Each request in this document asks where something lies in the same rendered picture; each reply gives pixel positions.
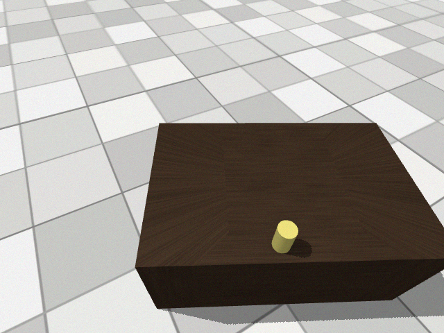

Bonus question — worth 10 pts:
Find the can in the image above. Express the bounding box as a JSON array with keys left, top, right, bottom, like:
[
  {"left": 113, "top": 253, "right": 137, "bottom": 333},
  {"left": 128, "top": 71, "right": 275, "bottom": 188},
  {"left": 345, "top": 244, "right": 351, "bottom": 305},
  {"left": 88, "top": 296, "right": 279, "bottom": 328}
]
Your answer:
[{"left": 272, "top": 220, "right": 298, "bottom": 253}]

